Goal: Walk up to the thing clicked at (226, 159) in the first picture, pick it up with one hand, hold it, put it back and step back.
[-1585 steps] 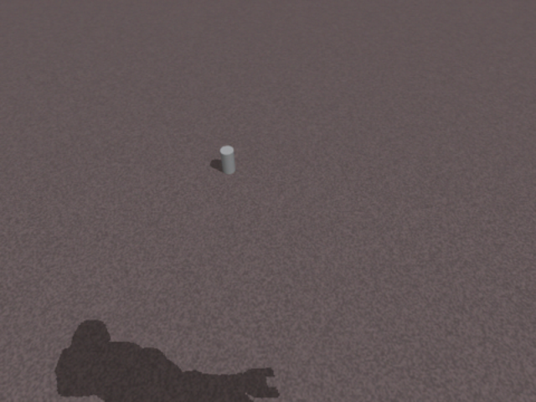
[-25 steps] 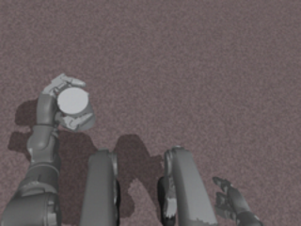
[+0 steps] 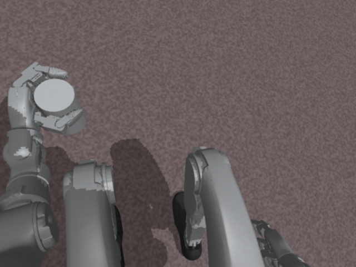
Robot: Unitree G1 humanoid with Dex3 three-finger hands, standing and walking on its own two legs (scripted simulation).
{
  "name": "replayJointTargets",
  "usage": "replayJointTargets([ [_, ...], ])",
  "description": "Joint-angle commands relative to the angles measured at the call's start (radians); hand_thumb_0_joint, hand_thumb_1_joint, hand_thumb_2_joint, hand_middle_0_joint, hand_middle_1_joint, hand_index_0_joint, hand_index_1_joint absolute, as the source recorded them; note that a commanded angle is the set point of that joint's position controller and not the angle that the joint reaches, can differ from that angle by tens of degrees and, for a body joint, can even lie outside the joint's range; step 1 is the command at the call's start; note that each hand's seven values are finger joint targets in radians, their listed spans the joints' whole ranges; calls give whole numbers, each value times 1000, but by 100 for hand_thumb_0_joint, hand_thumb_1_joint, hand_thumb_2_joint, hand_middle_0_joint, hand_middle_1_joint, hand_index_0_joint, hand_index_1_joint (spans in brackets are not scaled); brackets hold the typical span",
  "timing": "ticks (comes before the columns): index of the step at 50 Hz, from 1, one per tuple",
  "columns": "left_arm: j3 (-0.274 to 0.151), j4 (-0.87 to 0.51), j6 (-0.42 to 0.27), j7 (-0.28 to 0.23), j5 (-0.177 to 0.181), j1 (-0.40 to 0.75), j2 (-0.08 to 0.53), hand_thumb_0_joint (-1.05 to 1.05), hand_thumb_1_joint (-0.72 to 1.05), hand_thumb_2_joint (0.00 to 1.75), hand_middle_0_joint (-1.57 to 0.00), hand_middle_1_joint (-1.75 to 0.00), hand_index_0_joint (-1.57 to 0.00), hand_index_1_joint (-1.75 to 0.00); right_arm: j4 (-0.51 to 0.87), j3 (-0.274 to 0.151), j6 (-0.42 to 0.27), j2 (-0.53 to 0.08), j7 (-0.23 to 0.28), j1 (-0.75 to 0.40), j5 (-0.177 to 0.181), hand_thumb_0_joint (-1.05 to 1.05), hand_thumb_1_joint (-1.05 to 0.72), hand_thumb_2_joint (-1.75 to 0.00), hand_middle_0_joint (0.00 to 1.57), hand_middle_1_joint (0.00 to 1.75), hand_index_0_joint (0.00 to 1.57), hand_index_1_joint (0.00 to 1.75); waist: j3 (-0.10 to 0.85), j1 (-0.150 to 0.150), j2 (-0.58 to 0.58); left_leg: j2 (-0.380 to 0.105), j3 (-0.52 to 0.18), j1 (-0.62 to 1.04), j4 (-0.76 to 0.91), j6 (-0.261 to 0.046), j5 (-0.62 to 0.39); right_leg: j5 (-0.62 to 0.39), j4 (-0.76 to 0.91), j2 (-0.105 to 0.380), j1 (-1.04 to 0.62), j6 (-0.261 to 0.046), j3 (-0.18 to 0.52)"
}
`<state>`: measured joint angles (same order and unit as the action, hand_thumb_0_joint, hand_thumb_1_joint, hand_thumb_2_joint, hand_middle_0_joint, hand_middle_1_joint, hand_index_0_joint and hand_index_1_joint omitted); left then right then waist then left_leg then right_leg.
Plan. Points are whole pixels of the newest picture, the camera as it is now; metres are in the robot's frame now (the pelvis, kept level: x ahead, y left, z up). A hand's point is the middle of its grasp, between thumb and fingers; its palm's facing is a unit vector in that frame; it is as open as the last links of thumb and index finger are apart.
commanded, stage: crouch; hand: left
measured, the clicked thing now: (63, 109) +0.45 +0.21 -0.10
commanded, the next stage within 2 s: lower in 0.36 s
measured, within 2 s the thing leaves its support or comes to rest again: rests again in 1.28 s
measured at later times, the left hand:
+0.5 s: hand (64, 110) +0.46 +0.21 -0.13, palm faces +0.02 -1.00 -0.01, open 9.8 cm
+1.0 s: hand (73, 118) +0.46 +0.21 -0.20, palm faces +0.02 -1.00 +0.00, open 9.8 cm
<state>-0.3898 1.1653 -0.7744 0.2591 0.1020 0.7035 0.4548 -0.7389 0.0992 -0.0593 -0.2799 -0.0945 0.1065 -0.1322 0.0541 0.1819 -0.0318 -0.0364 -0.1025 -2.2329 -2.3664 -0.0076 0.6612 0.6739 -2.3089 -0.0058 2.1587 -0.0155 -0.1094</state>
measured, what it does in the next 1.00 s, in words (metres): stands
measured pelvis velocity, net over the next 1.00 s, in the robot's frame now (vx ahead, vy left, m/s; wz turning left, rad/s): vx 0.00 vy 0.01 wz -0.13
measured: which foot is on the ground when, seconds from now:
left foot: down 0.00-1.00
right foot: down 0.00-1.00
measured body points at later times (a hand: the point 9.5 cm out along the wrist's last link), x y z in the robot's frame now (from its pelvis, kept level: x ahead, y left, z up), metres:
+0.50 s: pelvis +0.01 +0.00 -0.03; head +0.24 +0.10 +0.35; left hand +0.45 +0.26 -0.12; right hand +0.12 -0.27 -0.12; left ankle +0.09 +0.12 -0.31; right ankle +0.10 -0.11 -0.31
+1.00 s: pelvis +0.00 +0.01 -0.04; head +0.26 +0.14 +0.30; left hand +0.46 +0.26 -0.20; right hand +0.11 -0.26 -0.11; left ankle +0.09 +0.12 -0.31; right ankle +0.10 -0.11 -0.31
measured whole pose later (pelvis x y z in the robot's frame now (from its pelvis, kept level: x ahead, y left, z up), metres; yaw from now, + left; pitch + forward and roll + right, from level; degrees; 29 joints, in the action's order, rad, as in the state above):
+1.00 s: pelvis +0.00 +0.01 -0.04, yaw -8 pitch +19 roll -15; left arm -0.37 1.33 -0.96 0.16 0.11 0.71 0.73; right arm -0.65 0.38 -0.02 -0.35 -0.13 -0.09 -0.29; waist -0.22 0.25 -0.20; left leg -0.03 -0.28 -2.26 -2.59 -0.01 0.71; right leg 0.67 -2.40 -0.05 2.11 0.02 -0.25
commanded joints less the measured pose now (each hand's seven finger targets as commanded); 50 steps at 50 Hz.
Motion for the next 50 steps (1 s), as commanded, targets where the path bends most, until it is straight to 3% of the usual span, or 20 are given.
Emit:
replayJointTargets([
  [1, -31, -219, -104, 18, 28, 341, 205, 0, 27, 116, -117, -129, -120, -127, 54, -58, -14, -253, 3, 108, -5, 0, -89, -90, 20, 30, 20, 30, 654, 10, 225, 27, 39, 440, 229, -5, -77, -149, 220, -41, -330, -24, -30],
  [2, -59, -231, -106, 14, 28, 328, 241, 0, 25, 115, -117, -129, -120, -127, 57, -57, -11, -259, 2, 109, -7, 0, -89, -90, 20, 30, 20, 30, 656, -5, 235, 26, 36, 438, 227, -3, -88, -154, 210, -42, -331, -26, -34],
  [4, -29, -245, -106, 16, 38, 341, 200, 0, 23, 115, -118, -130, -120, -128, 58, -51, -5, -263, -3, 101, -11, 0, -89, -90, 20, 30, 20, 30, 652, 12, 264, 23, 24, 451, 222, 2, -80, -150, 193, -44, -305, -28, -42],
  [5, -50, -247, -105, 12, 44, 335, 214, 0, 24, 116, -116, -129, -119, -127, 60, -48, -5, -267, -3, 101, -13, 0, -89, -90, 20, 30, 20, 30, 648, 2, 256, 23, 25, 444, 214, 1, -83, -156, 195, -44, -313, -26, -45],
  [7, -18, -276, -108, 11, 41, 367, 200, 0, 24, 115, -117, -129, -119, -128, 53, -42, -1, -275, -5, 105, -18, 0, -90, -90, 20, 30, 20, 30, 656, 29, 286, 19, 11, 478, 208, 7, -107, -181, 179, -44, -294, -28, -54],
  [11, 8, -292, -114, 10, 37, 346, 202, 0, 26, 113, -114, -126, -116, -125, 47, -31, 3, -283, -8, 96, -27, 0, -90, -90, 20, 30, 20, 30, 651, 40, 302, 15, -2, 491, 180, 10, -151, -219, 157, -44, -295, -25, -62],
  [15, 3, -341, -127, -10, 49, 380, 228, 0, 24, 112, -112, -123, -113, -123, 45, -14, 11, -287, -7, 82, -40, 0, -90, -90, 20, 30, 20, 30, 652, 47, 304, 13, -6, 472, 151, 7, -148, -226, 158, -47, -327, -20, -62],
  [18, -26, -312, -130, -31, 54, 348, 252, 0, 21, 113, -113, -125, -114, -125, 42, -3, 18, -292, -10, 88, -45, 0, -90, -91, 20, 30, 20, 30, 653, 40, 289, 13, -8, 453, 136, 6, -157, -234, 158, -51, -359, -17, -64],
  [22, 3, -276, -137, -36, 52, 318, 235, 0, 22, 114, -112, -126, -114, -125, 50, 15, 27, -299, -12, 56, -54, 0, -90, -91, 20, 30, 20, 30, 603, 52, 289, 10, -20, 434, 127, 6, -165, -238, 146, -55, -341, -16, -76],
  [23, 15, -253, -137, -37, 45, 324, 228, 0, 23, 114, -113, -126, -115, -125, 49, 19, 29, -301, -13, 52, -56, 0, -90, -91, 20, 30, 20, 30, 577, 68, 284, 9, -24, 426, 124, 6, -151, -230, 147, -55, -326, -17, -81],
  [26, 24, -184, -145, -38, 29, 297, 234, 0, 20, 110, -118, -126, -118, -126, 50, 34, 33, -306, -16, 31, -66, 0, -91, -91, 20, 30, 20, 30, 531, 74, 267, 8, -27, 401, 108, 4, -123, -212, 147, -60, -315, -15, -89],
  [29, 30, -118, -169, -36, 39, 303, 238, 0, 18, 111, -115, -125, -116, -125, 64, 63, 35, -327, -21, 12, -76, 0, -90, -90, 20, 30, 20, 30, 480, 109, 238, 5, -48, 385, 93, 5, -118, -212, 141, -64, -315, -11, -113],
  [30, -3, -106, -176, -42, 44, 278, 265, 0, 18, 110, -117, -126, -117, -126, 76, 68, 35, -332, -23, 0, -79, 0, -90, -90, 20, 30, 20, 30, 482, 90, 220, 5, -48, 381, 87, 4, -119, -208, 141, -67, -326, -10, -114],
  [34, -15, -125, -218, -44, 56, 341, 316, 0, 18, 112, -119, -128, -119, -128, 83, 102, 36, -348, -25, -15, -97, 0, -90, -90, 20, 30, 20, 30, 508, 107, 273, -1, -66, 433, 82, 12, -131, -219, 128, -73, -350, -10, -128],
  [40, -5, -138, -266, -69, 28, 386, 400, 0, 19, 109, -111, -121, -111, -122, 92, 148, 33, -363, -21, -71, -129, 0, -91, -91, 20, 30, 20, 30, 469, 131, 379, -16, -84, 477, 78, 26, -118, -215, 110, -75, -329, -13, -139],
  [41, -21, -136, -273, -74, 28, 376, 417, 0, 19, 108, -112, -121, -111, -121, 96, 151, 33, -372, -20, -82, -132, 0, -91, -91, 20, 30, 20, 30, 465, 124, 383, -18, -90, 487, 77, 26, -118, -213, 105, -76, -321, -13, -142],
  [45, -28, -98, -290, -98, 26, 363, 437, 0, 16, 109, -111, -120, -110, -121, 98, 182, 39, -384, -21, -87, -152, 0, -91, -91, 20, 30, 20, 30, 445, 145, 394, -22, -107, 497, 68, 31, -147, -243, 101, -79, -354, -9, -158],
  [46, -3, -79, -292, -98, 28, 368, 409, 0, 14, 108, -112, -121, -111, -122, 99, 187, 40, -390, -21, -100, -154, 0, -91, -91, 20, 30, 20, 30, 425, 158, 390, -24, -118, 501, 73, 33, -140, -236, 96, -78, -330, -9, -166],
  [47, -20, -62, -294, -104, 30, 342, 419, 0, 13, 108, -111, -121, -111, -122, 97, 192, 41, -395, -21, -94, -158, 0, -91, -91, 20, 30, 20, 30, 417, 156, 395, -25, -124, 513, 73, 35, -157, -250, 93, -79, -337, -8, -172],
  [50, 8, -6, -300, -107, 31, 320, 403, 0, 16, 109, -111, -121, -111, -122, 101, 209, 45, -406, -22, -110, -166, 0, -90, -90, 20, 30, 20, 30, 395, 175, 363, -24, -135, 501, 54, 31, -172, -270, 96, -84, -350, -3, -182],
])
